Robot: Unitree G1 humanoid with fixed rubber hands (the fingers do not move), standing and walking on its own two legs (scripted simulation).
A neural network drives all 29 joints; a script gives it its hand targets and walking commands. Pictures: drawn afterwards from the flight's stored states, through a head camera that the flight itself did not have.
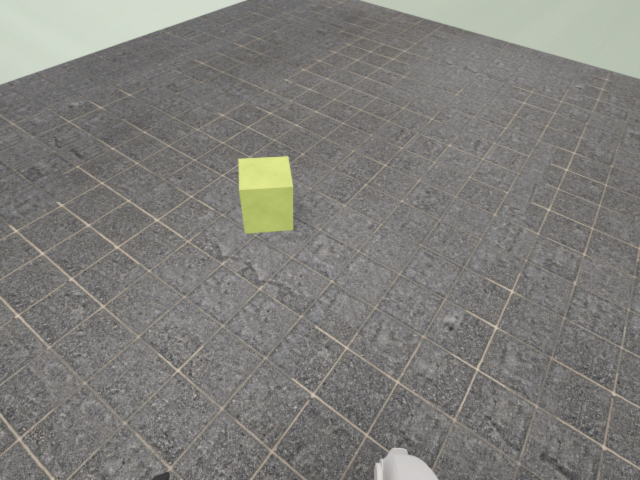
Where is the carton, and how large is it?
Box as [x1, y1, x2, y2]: [238, 156, 292, 233]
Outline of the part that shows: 287,156 238,159 239,192 245,233 292,229 292,183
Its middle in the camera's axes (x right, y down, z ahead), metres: -0.23 -0.17 +1.67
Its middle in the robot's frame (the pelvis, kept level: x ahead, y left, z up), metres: +1.33 +0.11 -0.66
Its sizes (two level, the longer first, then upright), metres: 0.210 0.200 0.250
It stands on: the floor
